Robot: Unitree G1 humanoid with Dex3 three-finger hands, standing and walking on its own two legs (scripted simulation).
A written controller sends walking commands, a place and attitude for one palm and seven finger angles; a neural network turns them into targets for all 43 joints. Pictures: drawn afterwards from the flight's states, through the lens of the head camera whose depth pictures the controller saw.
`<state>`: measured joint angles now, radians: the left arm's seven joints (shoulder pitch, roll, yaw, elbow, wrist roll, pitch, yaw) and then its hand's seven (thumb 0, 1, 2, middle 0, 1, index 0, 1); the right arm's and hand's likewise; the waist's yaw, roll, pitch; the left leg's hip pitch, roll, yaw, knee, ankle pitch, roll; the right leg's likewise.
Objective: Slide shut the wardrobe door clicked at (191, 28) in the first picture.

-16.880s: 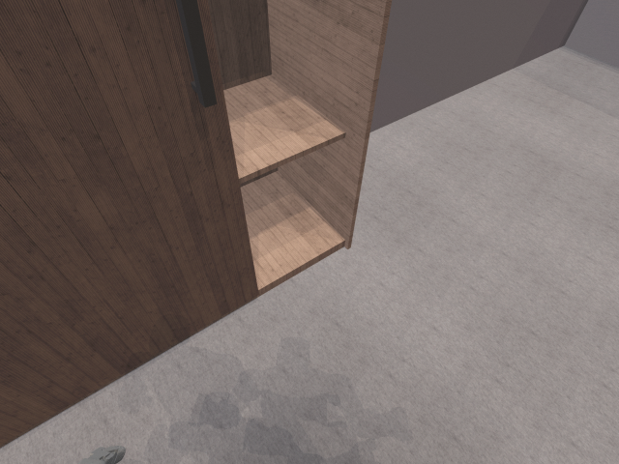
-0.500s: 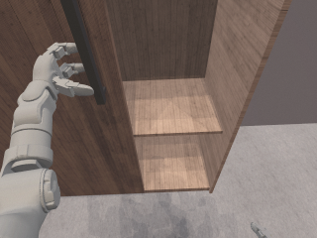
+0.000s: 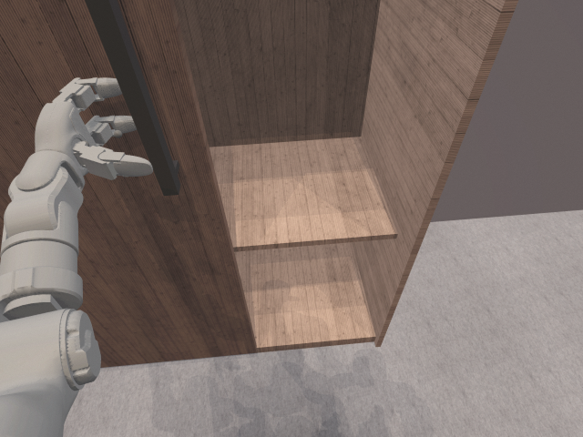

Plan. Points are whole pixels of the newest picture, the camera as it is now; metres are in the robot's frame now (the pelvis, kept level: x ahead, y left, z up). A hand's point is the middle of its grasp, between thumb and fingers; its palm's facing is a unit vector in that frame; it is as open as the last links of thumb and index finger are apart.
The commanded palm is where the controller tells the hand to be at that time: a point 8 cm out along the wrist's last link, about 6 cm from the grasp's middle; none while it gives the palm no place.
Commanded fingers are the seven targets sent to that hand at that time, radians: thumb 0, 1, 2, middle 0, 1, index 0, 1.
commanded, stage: slide the fingers in behind the handle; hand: left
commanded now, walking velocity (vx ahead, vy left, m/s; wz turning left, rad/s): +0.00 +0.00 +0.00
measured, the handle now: (143, 95) +0.49 +0.19 +0.25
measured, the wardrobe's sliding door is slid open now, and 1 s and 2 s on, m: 0.42 0.42 0.42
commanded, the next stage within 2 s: grip the handle and tug to test in 1.62 s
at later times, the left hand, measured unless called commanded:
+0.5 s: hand (136, 137) +0.43 +0.19 +0.23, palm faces +0.09 -1.00 -0.01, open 14.0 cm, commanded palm +0.40 +0.24 +0.23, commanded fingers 0.00 -0.50 0.30 -0.30 -1.20 -0.30 -1.20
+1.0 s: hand (161, 133) +0.44 +0.17 +0.22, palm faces +0.09 -1.00 +0.00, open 14.0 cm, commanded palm +0.41 +0.22 +0.23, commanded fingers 0.00 -0.50 0.30 -0.30 -1.20 -0.30 -1.20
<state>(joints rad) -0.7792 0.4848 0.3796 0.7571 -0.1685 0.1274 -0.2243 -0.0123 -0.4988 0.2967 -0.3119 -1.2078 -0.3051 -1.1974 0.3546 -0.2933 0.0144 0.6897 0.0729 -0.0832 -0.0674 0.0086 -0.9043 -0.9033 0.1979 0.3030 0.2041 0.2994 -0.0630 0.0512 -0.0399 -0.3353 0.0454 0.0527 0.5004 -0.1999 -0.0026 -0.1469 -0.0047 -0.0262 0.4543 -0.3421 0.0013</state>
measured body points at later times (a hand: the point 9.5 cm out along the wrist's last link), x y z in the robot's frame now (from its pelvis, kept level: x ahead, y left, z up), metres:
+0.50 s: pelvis +0.00 +0.00 +0.00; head -0.01 -0.02 +0.45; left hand +0.41 +0.24 +0.23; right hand +0.13 -0.25 -0.11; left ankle +0.04 +0.12 -0.74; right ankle -0.07 -0.12 -0.74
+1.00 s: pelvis +0.00 -0.01 +0.00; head +0.00 -0.03 +0.45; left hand +0.43 +0.22 +0.22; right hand +0.11 -0.27 -0.12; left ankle +0.04 +0.12 -0.74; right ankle -0.07 -0.12 -0.74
